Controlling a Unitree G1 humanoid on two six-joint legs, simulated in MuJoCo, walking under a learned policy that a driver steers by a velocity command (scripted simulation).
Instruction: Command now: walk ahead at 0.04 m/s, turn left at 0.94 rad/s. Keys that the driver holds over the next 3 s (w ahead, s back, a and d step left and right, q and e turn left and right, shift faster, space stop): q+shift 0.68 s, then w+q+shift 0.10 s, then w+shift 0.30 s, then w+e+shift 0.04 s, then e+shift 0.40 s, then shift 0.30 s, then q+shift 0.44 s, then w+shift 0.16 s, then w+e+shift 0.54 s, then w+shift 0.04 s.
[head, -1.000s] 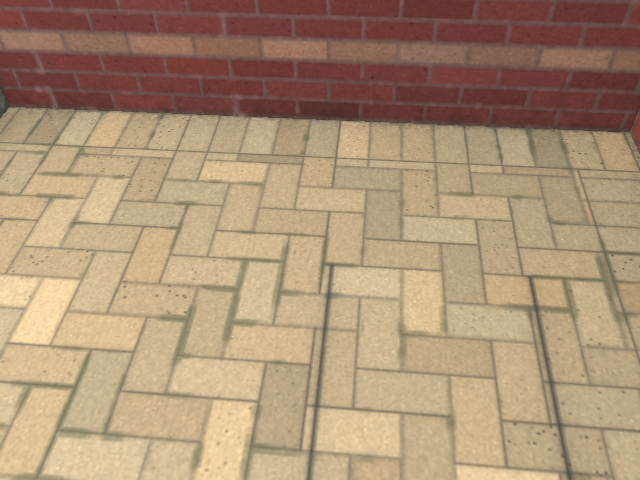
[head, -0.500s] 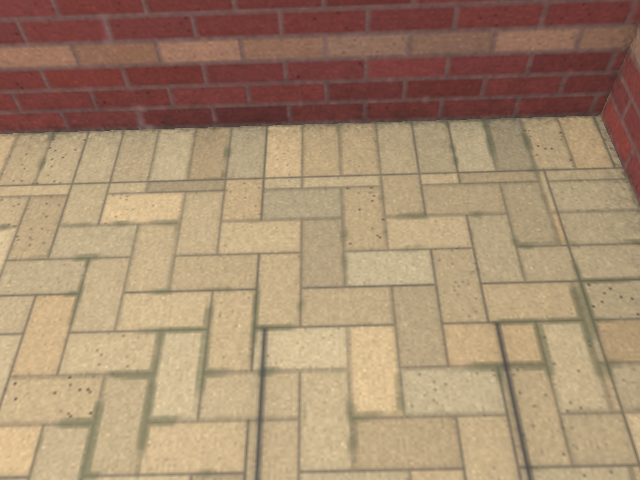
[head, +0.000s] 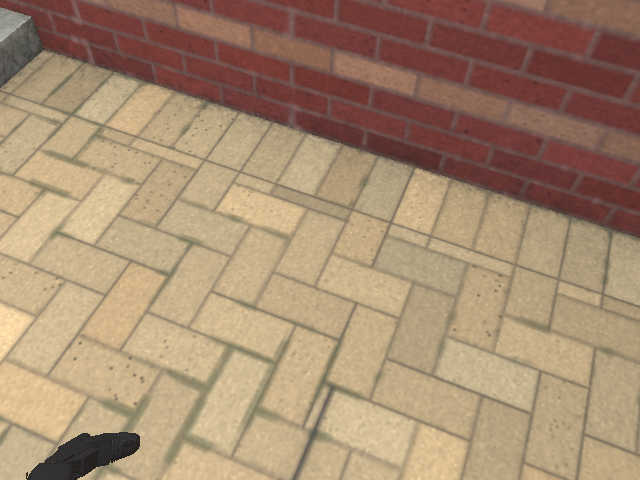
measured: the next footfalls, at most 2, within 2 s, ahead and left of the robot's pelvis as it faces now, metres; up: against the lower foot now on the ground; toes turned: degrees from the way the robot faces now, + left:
right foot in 0.10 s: +0.14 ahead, -0.15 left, +0.00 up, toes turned +18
left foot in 0.60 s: -0.02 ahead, +0.07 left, +0.00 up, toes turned +40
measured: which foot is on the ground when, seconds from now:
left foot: down 0.00-0.10, up 0.12-0.58, down 0.60-1.00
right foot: up 0.00-0.08, down 0.10-0.60, up 0.62-1.00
